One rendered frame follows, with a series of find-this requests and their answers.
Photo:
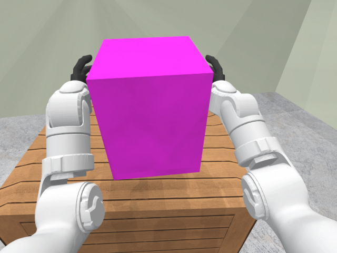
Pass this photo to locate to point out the carton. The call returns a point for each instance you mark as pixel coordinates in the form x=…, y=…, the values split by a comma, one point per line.
x=151, y=99

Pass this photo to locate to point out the pedestal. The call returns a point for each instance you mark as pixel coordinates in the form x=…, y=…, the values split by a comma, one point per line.
x=199, y=212

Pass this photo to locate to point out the robot left hand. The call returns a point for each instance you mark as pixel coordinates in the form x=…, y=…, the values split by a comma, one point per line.
x=80, y=70

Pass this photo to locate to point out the robot right hand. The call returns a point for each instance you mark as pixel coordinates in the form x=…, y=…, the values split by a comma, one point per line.
x=217, y=69

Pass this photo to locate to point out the right robot forearm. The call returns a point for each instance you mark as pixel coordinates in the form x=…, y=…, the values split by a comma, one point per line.
x=254, y=145

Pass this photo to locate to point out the robot left upper arm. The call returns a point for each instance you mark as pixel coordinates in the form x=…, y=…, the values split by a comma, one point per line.
x=65, y=216

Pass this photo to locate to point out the left robot forearm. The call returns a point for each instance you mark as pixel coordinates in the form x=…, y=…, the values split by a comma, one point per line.
x=68, y=130

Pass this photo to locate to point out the robot right upper arm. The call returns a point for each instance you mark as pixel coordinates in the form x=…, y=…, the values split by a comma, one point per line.
x=277, y=195

